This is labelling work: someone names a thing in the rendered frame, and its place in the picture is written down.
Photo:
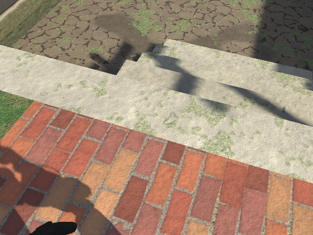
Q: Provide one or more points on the left robot hand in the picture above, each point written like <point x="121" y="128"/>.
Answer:
<point x="56" y="228"/>

